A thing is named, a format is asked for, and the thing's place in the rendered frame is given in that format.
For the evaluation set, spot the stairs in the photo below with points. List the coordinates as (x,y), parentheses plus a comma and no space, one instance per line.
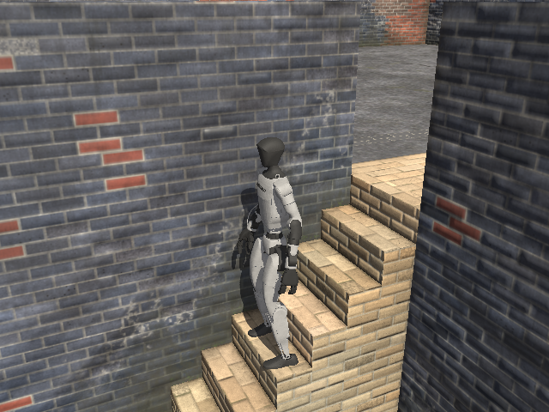
(347,322)

